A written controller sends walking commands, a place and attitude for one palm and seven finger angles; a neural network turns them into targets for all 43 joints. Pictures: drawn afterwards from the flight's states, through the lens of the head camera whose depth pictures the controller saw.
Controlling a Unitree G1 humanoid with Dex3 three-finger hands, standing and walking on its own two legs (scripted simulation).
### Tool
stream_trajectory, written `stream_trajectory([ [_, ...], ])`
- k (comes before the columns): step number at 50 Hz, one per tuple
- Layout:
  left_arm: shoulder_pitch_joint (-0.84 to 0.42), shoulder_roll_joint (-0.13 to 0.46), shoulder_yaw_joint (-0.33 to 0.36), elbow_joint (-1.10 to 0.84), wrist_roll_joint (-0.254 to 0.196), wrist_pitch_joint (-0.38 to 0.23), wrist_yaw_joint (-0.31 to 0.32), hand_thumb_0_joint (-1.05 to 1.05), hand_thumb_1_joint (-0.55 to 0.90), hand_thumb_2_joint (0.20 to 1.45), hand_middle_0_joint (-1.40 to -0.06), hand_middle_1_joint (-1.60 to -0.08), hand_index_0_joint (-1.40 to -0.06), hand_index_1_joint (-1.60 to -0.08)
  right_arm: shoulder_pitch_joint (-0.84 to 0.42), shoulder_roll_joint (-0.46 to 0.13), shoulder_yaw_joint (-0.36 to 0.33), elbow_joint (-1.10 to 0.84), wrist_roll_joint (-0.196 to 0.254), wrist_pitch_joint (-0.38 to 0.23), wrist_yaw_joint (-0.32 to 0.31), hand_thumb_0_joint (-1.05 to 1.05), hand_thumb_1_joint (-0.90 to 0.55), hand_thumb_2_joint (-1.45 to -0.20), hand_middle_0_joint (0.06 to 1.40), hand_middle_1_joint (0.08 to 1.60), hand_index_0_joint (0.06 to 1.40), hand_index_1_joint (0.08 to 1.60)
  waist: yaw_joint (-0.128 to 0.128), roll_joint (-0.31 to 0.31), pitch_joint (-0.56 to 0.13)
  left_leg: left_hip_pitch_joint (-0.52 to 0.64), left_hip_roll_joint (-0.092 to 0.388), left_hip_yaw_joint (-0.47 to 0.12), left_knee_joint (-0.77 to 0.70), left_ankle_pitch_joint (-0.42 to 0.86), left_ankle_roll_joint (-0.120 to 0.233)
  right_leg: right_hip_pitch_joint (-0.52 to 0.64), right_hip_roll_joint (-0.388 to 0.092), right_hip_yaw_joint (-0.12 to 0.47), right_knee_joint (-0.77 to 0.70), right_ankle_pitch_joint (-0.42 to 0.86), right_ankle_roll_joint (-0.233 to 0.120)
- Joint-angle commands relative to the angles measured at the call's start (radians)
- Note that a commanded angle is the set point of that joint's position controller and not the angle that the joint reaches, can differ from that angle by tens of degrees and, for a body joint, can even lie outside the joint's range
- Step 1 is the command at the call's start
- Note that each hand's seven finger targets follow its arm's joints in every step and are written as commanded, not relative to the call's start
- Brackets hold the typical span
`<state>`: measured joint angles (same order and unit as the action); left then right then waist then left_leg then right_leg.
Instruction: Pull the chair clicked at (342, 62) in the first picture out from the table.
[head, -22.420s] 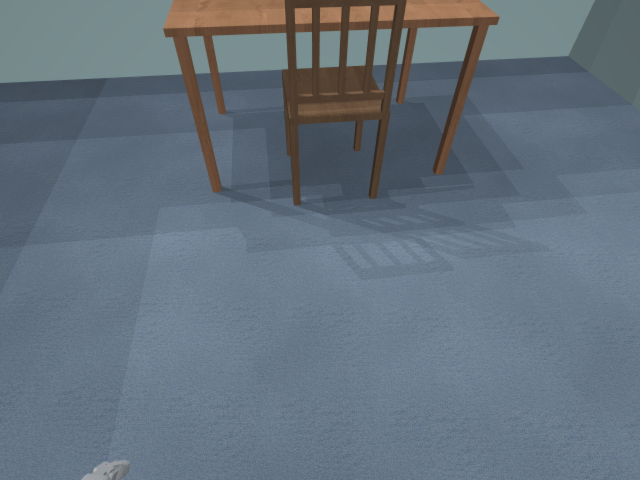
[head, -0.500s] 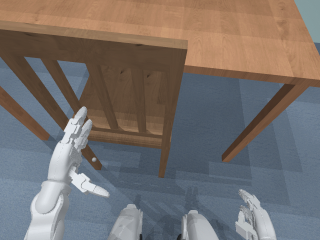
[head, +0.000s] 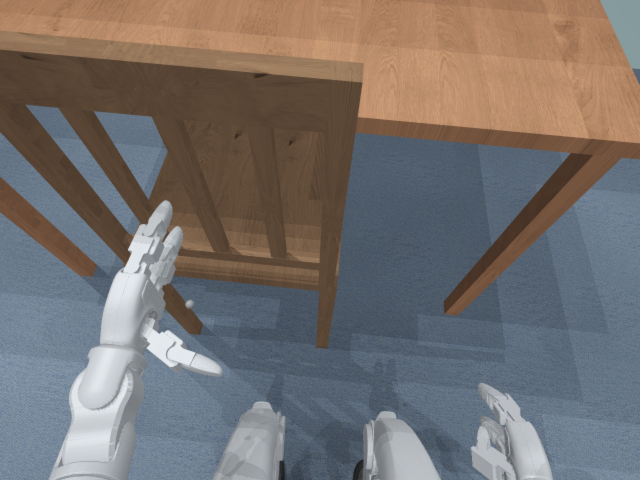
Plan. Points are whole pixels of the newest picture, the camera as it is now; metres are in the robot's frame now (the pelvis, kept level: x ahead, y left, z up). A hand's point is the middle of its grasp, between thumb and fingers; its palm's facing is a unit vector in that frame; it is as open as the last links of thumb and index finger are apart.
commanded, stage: aim the fingers beside a spindle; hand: left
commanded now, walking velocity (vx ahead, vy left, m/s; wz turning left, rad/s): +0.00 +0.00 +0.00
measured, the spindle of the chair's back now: (199, 195) +0.46 +0.18 +0.03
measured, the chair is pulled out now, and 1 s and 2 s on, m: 0.00 0.00 0.00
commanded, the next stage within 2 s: push the fingers through the gap in 0.38 s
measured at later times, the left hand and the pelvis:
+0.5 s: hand (189, 308) +0.30 +0.17 +0.03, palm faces -0.08 -1.00 -0.04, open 17.0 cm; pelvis +0.00 +0.00 +0.00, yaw +0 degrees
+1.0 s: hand (202, 265) +0.36 +0.16 +0.03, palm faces -0.07 -1.00 -0.06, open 17.0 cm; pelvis +0.00 +0.00 +0.00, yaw +0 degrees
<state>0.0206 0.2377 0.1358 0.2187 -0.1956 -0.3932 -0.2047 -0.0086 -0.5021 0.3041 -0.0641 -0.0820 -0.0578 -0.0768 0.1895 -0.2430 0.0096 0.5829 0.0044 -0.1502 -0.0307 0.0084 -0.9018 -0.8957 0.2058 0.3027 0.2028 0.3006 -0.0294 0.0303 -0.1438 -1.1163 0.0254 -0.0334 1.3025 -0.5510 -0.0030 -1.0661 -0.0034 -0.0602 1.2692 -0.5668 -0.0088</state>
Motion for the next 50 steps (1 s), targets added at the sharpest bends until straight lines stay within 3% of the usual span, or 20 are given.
stream_trajectory([
  [1, -0.114, 0.122, 0.062, -0.206, -0.017, -0.061, -0.011, 0.000, -0.500, 0.300, -0.060, -0.080, -0.060, -0.080, 0.004, -0.144, -0.060, -0.129, 0.008, -0.053, -0.011, 0.000, -0.900, -0.900, 0.200, 0.300, 0.200, 0.300, -0.010, -0.007, -0.369, 0.267, -0.024, -0.008, -0.175, 0.273, 0.022, 0.196, 0.021, 0.030, -0.187, 0.253, -0.008],
  [4, -0.093, 0.153, 0.097, -0.188, -0.019, -0.058, -0.015, 0.000, -0.500, 0.300, -0.060, -0.080, -0.060, -0.080, 0.003, -0.147, -0.060, -0.128, 0.009, -0.050, -0.013, 0.000, -0.900, -0.900, 0.200, 0.300, 0.200, 0.300, 0.000, -0.014, -0.358, 0.242, -0.026, -0.003, -0.171, 0.273, 0.023, 0.207, 0.022, 0.036, -0.185, 0.259, -0.009],
  [5, -0.117, 0.127, 0.069, -0.203, -0.018, -0.060, -0.018, 0.000, -0.500, 0.300, -0.060, -0.080, -0.060, -0.080, -0.005, -0.140, -0.058, -0.131, 0.009, -0.051, -0.011, 0.000, -0.900, -0.900, 0.200, 0.300, 0.200, 0.300, -0.006, -0.001, -0.360, 0.247, -0.028, -0.001, -0.173, 0.266, 0.023, 0.205, 0.019, 0.038, -0.188, 0.254, -0.007],
  [7, -0.117, 0.135, 0.083, -0.190, -0.023, -0.064, -0.017, 0.000, -0.500, 0.300, -0.060, -0.080, -0.060, -0.080, -0.003, -0.140, -0.058, -0.125, 0.010, -0.051, -0.011, 0.000, -0.900, -0.900, 0.200, 0.300, 0.200, 0.300, -0.011, -0.010, -0.342, 0.236, -0.027, -0.001, -0.169, 0.249, 0.023, 0.196, 0.020, 0.040, -0.194, 0.239, -0.006],
  [10, -0.116, 0.154, 0.102, -0.222, -0.030, -0.081, -0.024, 0.000, -0.500, 0.300, -0.060, -0.080, -0.060, -0.080, -0.007, -0.140, -0.060, -0.131, 0.008, -0.057, -0.013, 0.000, -0.900, -0.900, 0.200, 0.300, 0.200, 0.300, 0.000, 0.000, -0.380, 0.242, -0.029, 0.004, -0.162, 0.272, 0.024, 0.220, 0.019, 0.048, -0.188, 0.262, -0.006],
  [12, -0.110, 0.123, 0.069, -0.218, -0.031, -0.083, -0.031, 0.000, -0.500, 0.300, -0.060, -0.080, -0.060, -0.080, -0.008, -0.138, -0.058, -0.128, 0.010, -0.059, -0.010, 0.000, -0.900, -0.900, 0.200, 0.300, 0.200, 0.300, -0.011, 0.005, -0.361, 0.251, -0.028, 0.001, -0.164, 0.274, 0.024, 0.205, 0.020, 0.041, -0.188, 0.262, -0.007],
  [14, -0.110, 0.144, 0.090, -0.188, -0.034, -0.080, -0.036, 0.000, -0.500, 0.300, -0.060, -0.080, -0.060, -0.080, -0.001, -0.145, -0.059, -0.118, 0.010, -0.061, -0.014, 0.000, -0.900, -0.900, 0.200, 0.300, 0.200, 0.300, -0.018, -0.020, -0.342, 0.232, -0.026, -0.001, -0.156, 0.261, 0.026, 0.193, 0.024, 0.042, -0.190, 0.251, -0.006],
  [16, -0.134, 0.125, 0.065, -0.211, -0.032, -0.083, -0.044, 0.000, -0.500, 0.300, -0.060, -0.080, -0.060, -0.080, -0.007, -0.142, -0.058, -0.123, 0.011, -0.064, -0.013, 0.000, -0.900, -0.900, 0.200, 0.300, 0.200, 0.300, -0.014, 0.020, -0.351, 0.246, -0.027, -0.003, -0.164, 0.259, 0.023, 0.187, 0.020, 0.040, -0.186, 0.242, -0.008],
  [21, -0.116, 0.106, 0.038, -0.250, -0.028, -0.074, -0.038, 0.000, -0.500, 0.300, -0.060, -0.080, -0.060, -0.080, -0.003, -0.143, -0.062, -0.128, 0.010, -0.070, -0.013, 0.000, -0.900, -0.900, 0.200, 0.300, 0.200, 0.300, -0.013, 0.029, -0.387, 0.303, -0.023, -0.017, -0.173, 0.301, 0.021, 0.169, 0.021, 0.022, -0.175, 0.259, -0.010],
  [24, -0.092, 0.151, 0.086, -0.223, -0.020, -0.064, -0.021, 0.000, -0.500, 0.300, -0.060, -0.080, -0.060, -0.080, 0.002, -0.149, -0.061, -0.125, 0.008, -0.065, -0.013, 0.000, -0.900, -0.900, 0.200, 0.300, 0.200, 0.300, -0.003, 0.014, -0.361, 0.271, -0.023, -0.017, -0.171, 0.288, 0.020, 0.167, 0.024, 0.021, -0.171, 0.248, -0.012],
  [26, -0.176, 0.110, 0.044, -0.217, -0.010, -0.064, -0.013, 0.000, -0.500, 0.300, -0.060, -0.080, -0.060, -0.080, -0.002, -0.143, -0.059, -0.118, 0.007, -0.064, -0.013, 0.000, -0.900, -0.900, 0.200, 0.300, 0.200, 0.300, -0.028, 0.001, -0.350, 0.269, -0.022, -0.018, -0.167, 0.259, 0.021, 0.136, 0.021, 0.019, -0.173, 0.222, -0.007],
  [29, -0.215, 0.137, 0.067, -0.202, -0.002, -0.069, 0.002, 0.000, -0.500, 0.300, -0.060, -0.080, -0.060, -0.080, -0.002, -0.150, -0.058, -0.113, 0.005, -0.063, -0.016, 0.000, -0.900, -0.900, 0.200, 0.300, 0.200, 0.300, -0.019, 0.020, -0.350, 0.274, -0.022, -0.022, -0.169, 0.251, 0.020, 0.123, 0.024, 0.019, -0.172, 0.203, -0.013],
  [32, -0.255, 0.106, 0.035, -0.179, 0.003, -0.064, 0.003, 0.000, -0.500, 0.300, -0.060, -0.080, -0.060, -0.080, 0.002, -0.146, -0.056, -0.113, 0.004, -0.059, -0.014, 0.000, -0.900, -0.900, 0.200, 0.300, 0.200, 0.300, -0.024, 0.017, -0.370, 0.280, -0.023, -0.022, -0.171, 0.250, 0.019, 0.131, 0.021, 0.020, -0.176, 0.205, -0.011],
  [34, -0.269, 0.156, 0.082, -0.151, 0.006, -0.058, 0.005, 0.000, -0.500, 0.300, -0.060, -0.080, -0.060, -0.080, 0.010, -0.154, -0.058, -0.103, 0.004, -0.056, -0.017, 0.000, -0.900, -0.900, 0.200, 0.300, 0.200, 0.300, -0.017, 0.010, -0.379, 0.275, -0.022, -0.020, -0.168, 0.256, 0.020, 0.140, 0.024, 0.024, -0.176, 0.213, -0.014],
  [35, -0.282, 0.135, 0.065, -0.155, 0.007, -0.056, 0.003, 0.000, -0.500, 0.300, -0.060, -0.080, -0.060, -0.080, 0.009, -0.149, -0.057, -0.108, 0.003, -0.052, -0.015, 0.000, -0.900, -0.900, 0.200, 0.300, 0.200, 0.300, -0.016, 0.015, -0.404, 0.289, -0.023, -0.019, -0.172, 0.280, 0.020, 0.154, 0.022, 0.023, -0.172, 0.237, -0.013],
  [39, -0.314, 0.146, 0.076, -0.094, 0.011, -0.041, 0.003, 0.000, -0.500, 0.300, -0.060, -0.080, -0.060, -0.080, 0.021, -0.153, -0.057, -0.102, 0.005, -0.040, -0.014, 0.000, -0.900, -0.900, 0.200, 0.300, 0.200, 0.300, -0.019, 0.013, -0.391, 0.282, -0.022, -0.018, -0.176, 0.283, 0.017, 0.154, 0.024, 0.022, -0.176, 0.243, -0.014],
  [41, -0.367, 0.111, 0.046, -0.095, 0.010, -0.043, 0.005, 0.000, -0.500, 0.300, -0.060, -0.080, -0.060, -0.080, 0.023, -0.147, -0.057, -0.097, 0.005, -0.038, -0.012, 0.000, -0.900, -0.900, 0.200, 0.300, 0.200, 0.300, -0.030, 0.033, -0.395, 0.302, -0.021, -0.018, -0.178, 0.288, 0.015, 0.144, 0.020, 0.020, -0.179, 0.248, -0.012],
  [44, -0.377, 0.154, 0.091, -0.043, 0.013, -0.048, 0.012, 0.000, -0.500, 0.300, -0.060, -0.080, -0.060, -0.080, 0.038, -0.155, -0.060, -0.089, 0.003, -0.031, -0.012, 0.000, -0.900, -0.900, 0.200, 0.300, 0.200, 0.300, -0.023, -0.001, -0.402, 0.286, -0.020, -0.016, -0.174, 0.306, 0.016, 0.159, 0.023, 0.023, -0.177, 0.269, -0.013],
  [46, -0.418, 0.129, 0.066, -0.019, 0.018, -0.055, 0.011, 0.000, -0.500, 0.300, -0.060, -0.080, -0.060, -0.080, 0.041, -0.150, -0.059, -0.081, 0.003, -0.029, -0.009, 0.000, -0.900, -0.900, 0.200, 0.300, 0.200, 0.300, -0.033, 0.006, -0.391, 0.287, -0.021, -0.015, -0.176, 0.293, 0.015, 0.149, 0.022, 0.025, -0.182, 0.260, -0.012],
  [50, -0.482, 0.146, 0.079, 0.020, 0.025, -0.069, 0.017, 0.000, -0.500, 0.300, -0.060, -0.080, -0.060, -0.080, 0.050, -0.156, -0.061, -0.072, 0.001, -0.023, -0.008, 0.000, -0.900, -0.900, 0.200, 0.300, 0.200, 0.300, -0.035, 0.018, -0.403, 0.297, -0.021, -0.016, -0.179, 0.296, 0.014, 0.139, 0.021, 0.025, -0.182, 0.256, -0.014],
])
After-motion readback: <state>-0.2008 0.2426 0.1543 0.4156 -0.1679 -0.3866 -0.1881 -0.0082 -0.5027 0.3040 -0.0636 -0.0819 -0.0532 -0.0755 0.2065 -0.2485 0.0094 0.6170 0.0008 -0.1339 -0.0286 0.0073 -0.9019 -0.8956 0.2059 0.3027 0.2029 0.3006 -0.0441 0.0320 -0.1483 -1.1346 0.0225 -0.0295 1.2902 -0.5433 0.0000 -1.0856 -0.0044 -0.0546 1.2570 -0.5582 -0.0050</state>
